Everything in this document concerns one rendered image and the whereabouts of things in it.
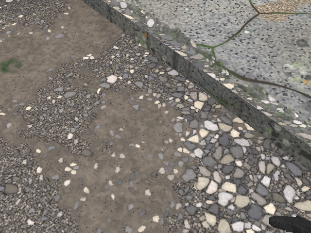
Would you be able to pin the right robot hand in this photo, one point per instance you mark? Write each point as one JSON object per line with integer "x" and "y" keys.
{"x": 294, "y": 224}

